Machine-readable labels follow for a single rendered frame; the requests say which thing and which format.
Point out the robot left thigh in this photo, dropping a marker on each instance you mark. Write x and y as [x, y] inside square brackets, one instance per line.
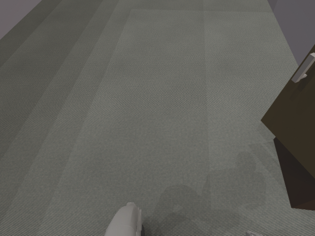
[126, 222]

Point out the handle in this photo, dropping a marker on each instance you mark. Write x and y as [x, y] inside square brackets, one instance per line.
[300, 74]

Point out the cupboard door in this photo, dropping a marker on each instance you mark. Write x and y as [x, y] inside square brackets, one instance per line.
[291, 118]

